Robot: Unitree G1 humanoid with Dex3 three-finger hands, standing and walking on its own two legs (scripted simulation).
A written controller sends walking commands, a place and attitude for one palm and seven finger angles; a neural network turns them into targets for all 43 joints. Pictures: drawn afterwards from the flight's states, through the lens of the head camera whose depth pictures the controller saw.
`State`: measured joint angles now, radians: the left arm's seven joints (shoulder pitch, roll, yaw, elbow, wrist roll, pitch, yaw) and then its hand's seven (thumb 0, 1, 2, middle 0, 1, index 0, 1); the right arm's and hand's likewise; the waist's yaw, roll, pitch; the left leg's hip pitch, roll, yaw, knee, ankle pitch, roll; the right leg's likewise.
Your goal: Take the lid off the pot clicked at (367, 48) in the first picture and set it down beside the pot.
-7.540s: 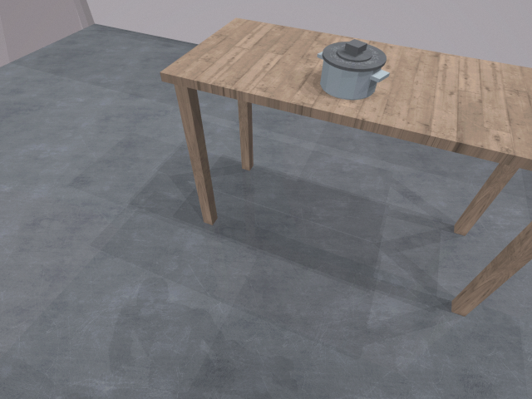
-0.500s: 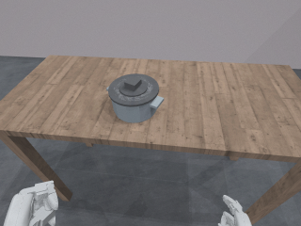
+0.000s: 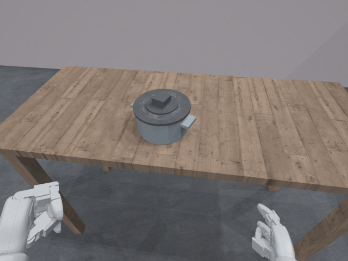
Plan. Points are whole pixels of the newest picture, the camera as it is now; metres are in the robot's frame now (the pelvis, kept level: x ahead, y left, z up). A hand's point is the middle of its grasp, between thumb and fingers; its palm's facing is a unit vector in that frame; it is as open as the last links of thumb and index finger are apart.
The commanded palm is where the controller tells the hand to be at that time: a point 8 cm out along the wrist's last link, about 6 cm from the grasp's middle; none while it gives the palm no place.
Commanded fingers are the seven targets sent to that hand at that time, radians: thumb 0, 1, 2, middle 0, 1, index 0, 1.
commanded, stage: raise the hand higher, near the body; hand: left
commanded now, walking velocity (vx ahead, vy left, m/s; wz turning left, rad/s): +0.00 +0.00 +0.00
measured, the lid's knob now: (161, 98) +0.52 +0.11 +0.12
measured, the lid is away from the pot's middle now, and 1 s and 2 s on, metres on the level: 0.00 0.00 0.00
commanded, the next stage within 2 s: reach forward and open the fingers in 0.18 s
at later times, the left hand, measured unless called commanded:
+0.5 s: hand (42, 195) +0.18 +0.27 +0.14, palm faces +0.12 -0.14 -0.98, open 2.9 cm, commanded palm +0.15 +0.27 +0.19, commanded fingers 0.00 0.50 1.15 -1.19 -1.07 -1.19 -1.07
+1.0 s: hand (49, 173) +0.21 +0.27 +0.16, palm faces -0.12 +0.01 -0.99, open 6.8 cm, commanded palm +0.19 +0.26 +0.22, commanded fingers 0.00 -0.26 1.51 -0.88 -0.19 -0.88 -0.19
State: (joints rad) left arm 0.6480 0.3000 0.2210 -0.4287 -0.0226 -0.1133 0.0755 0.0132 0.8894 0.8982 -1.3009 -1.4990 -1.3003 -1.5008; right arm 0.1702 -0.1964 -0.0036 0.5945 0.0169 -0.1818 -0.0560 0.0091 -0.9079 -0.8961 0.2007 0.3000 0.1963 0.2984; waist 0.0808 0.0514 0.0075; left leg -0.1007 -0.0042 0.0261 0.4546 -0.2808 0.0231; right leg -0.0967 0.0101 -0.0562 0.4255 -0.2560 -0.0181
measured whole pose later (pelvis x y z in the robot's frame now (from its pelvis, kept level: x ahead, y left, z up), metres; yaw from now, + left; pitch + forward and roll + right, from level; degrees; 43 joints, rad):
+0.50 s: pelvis -0.01 +0.01 +0.00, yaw -1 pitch -1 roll +0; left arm 0.53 0.59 0.18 -0.55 0.68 0.12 0.04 0.01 0.76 0.98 -1.27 -1.36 -1.27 -1.37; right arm 0.15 -0.27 0.02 0.55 0.02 0.06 0.00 0.01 -0.91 -0.90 0.20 0.30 0.20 0.30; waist 0.09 0.10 -0.02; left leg -0.21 -0.01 0.06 0.50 -0.28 0.04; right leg -0.22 0.00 -0.03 0.49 -0.26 -0.01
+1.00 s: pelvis -0.04 +0.01 +0.00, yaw +1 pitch -2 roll +0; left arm 0.09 0.72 0.12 -0.29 0.70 0.01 -0.33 0.00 0.01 1.40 -1.00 -0.52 -1.00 -0.53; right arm 0.14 -0.29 0.02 0.56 0.05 0.03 0.00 0.01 -0.91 -0.90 0.20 0.30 0.20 0.30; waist 0.08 0.13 0.01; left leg -0.20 -0.03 0.01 0.43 -0.20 0.04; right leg -0.20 -0.02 -0.07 0.42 -0.19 -0.01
